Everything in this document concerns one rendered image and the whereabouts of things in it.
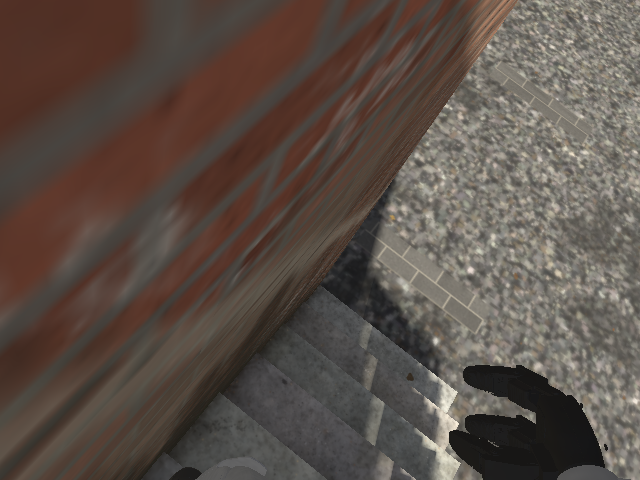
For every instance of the left robot shin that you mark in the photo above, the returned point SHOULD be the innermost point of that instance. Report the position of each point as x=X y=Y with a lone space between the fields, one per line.
x=220 y=470

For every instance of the robot right hand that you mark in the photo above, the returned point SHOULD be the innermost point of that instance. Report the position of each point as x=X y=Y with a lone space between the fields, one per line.
x=562 y=437

